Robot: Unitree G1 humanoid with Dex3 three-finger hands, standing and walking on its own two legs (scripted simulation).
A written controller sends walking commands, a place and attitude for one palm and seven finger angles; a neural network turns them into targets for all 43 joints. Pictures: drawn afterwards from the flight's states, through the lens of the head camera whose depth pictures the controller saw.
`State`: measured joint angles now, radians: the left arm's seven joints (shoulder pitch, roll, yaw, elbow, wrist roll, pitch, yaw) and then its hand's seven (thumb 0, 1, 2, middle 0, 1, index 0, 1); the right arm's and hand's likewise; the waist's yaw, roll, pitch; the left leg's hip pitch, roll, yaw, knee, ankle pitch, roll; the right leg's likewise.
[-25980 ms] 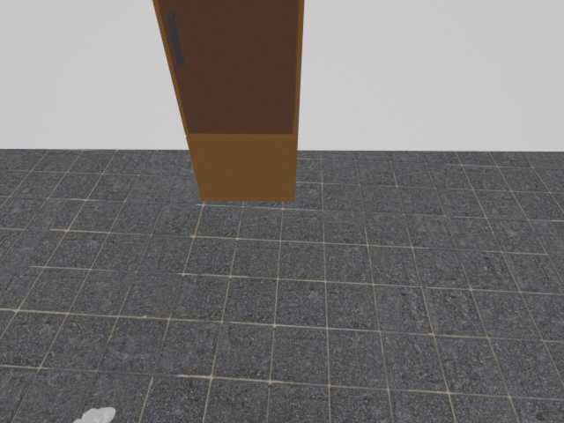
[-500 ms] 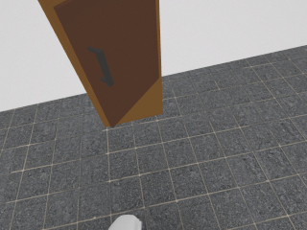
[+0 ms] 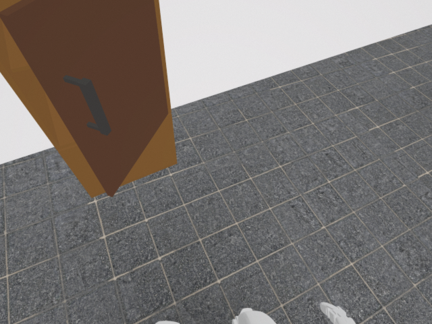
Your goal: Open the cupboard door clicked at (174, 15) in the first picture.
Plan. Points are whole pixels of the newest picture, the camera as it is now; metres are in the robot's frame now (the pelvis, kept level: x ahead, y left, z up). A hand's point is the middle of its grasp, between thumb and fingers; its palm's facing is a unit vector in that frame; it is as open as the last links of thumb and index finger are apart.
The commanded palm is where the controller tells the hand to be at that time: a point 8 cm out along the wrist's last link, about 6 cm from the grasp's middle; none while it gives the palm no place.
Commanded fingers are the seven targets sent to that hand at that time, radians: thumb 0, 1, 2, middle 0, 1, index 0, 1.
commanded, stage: walk to a spot facing it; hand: left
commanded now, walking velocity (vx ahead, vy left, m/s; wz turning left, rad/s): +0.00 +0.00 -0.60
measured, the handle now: (89, 107) +0.51 +0.35 +0.04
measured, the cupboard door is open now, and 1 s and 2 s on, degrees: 41 41 41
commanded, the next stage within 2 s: turn to face it in 1.94 s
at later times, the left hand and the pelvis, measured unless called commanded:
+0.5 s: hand (169, 294) +0.18 +0.11 -0.15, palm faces -0.35 -0.90 -0.26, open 7.4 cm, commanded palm none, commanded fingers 0.00 0.90 0.90 -0.20 -0.30 -0.20 -0.30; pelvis +0.01 -0.04 +0.00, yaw -20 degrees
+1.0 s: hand (259, 228) +0.36 -0.08 -0.17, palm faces -0.64 -0.74 -0.21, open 7.4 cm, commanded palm none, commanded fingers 0.00 0.90 0.90 -0.20 -0.30 -0.20 -0.30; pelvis +0.12 -0.14 -0.02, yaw -38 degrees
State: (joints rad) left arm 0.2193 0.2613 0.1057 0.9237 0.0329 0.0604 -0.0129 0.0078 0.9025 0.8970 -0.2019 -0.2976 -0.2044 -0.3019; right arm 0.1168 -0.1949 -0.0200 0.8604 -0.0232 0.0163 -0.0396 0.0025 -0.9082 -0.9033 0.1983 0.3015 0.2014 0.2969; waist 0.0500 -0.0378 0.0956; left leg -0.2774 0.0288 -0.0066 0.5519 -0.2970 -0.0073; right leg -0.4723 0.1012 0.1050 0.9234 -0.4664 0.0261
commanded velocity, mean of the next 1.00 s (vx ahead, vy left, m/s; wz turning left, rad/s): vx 0.21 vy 0.00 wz -0.56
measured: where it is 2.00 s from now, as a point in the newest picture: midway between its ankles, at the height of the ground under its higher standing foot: (319, 267)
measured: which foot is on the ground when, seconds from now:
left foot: down 0.00-0.28, up 0.30-0.60, down 0.62-0.96, up 0.98-1.00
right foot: up 0.00-0.26, down 0.28-0.60, up 0.62-0.94, down 0.96-1.00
